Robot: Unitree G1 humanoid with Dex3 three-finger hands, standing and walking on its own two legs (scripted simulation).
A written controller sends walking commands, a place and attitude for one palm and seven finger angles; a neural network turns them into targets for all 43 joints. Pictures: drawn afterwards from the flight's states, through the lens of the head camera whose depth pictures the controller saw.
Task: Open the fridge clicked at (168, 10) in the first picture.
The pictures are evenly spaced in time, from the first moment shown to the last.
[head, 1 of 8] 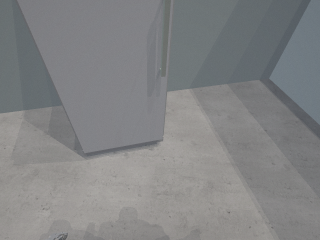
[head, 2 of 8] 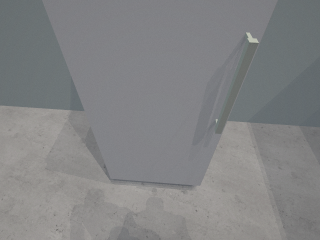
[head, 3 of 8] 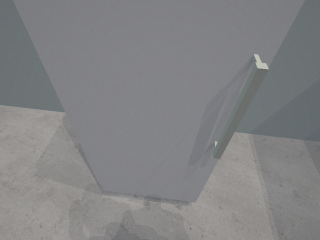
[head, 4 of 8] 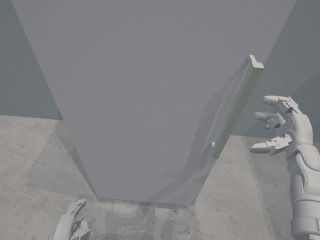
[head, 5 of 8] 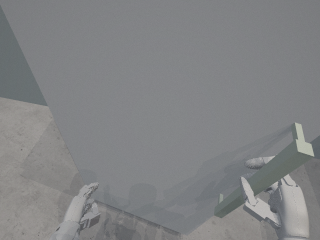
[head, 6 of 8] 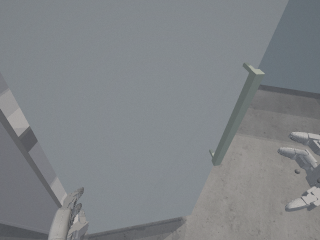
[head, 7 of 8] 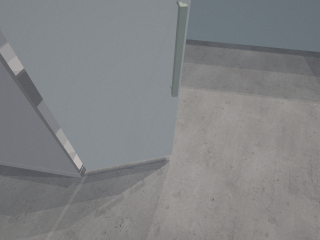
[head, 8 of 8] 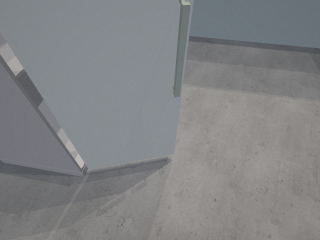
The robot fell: no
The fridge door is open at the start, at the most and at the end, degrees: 0 71 69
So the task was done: yes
